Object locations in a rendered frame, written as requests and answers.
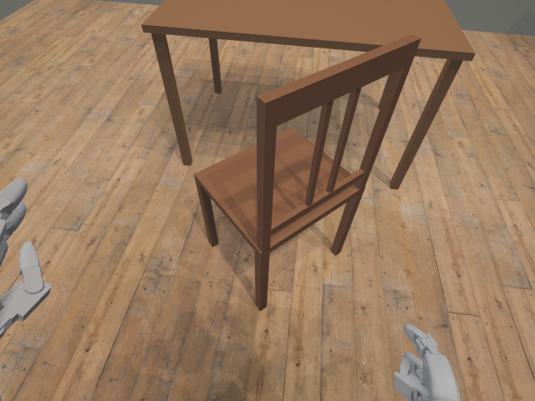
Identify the chair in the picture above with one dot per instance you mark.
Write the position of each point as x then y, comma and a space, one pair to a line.
281, 186

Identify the robot right hand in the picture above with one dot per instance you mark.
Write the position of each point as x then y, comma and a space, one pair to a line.
431, 379

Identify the robot left hand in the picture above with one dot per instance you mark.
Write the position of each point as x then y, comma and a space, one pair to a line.
21, 300

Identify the table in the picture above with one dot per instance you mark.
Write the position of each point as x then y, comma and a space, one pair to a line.
355, 25

